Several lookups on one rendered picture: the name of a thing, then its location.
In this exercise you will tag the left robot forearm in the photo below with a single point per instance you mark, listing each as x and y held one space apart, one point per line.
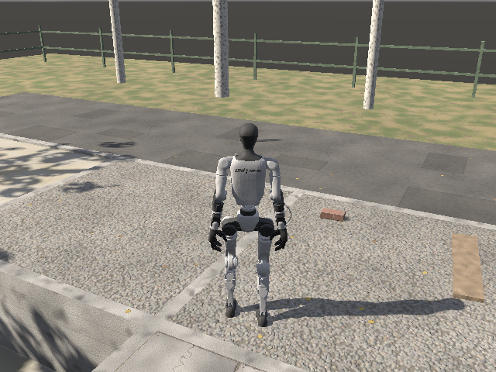
217 206

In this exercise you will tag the robot right foot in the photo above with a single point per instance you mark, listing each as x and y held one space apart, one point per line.
262 320

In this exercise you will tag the robot left hand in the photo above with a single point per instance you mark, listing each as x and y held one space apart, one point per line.
212 239

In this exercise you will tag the right robot forearm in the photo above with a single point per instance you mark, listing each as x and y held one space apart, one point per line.
279 212

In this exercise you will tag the robot right hand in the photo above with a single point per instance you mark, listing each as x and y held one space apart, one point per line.
282 240

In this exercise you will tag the right robot upper arm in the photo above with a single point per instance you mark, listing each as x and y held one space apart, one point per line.
275 178

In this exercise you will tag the left robot upper arm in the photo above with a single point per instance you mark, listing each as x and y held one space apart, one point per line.
221 178

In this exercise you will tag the robot left thigh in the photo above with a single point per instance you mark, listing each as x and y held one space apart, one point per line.
229 226

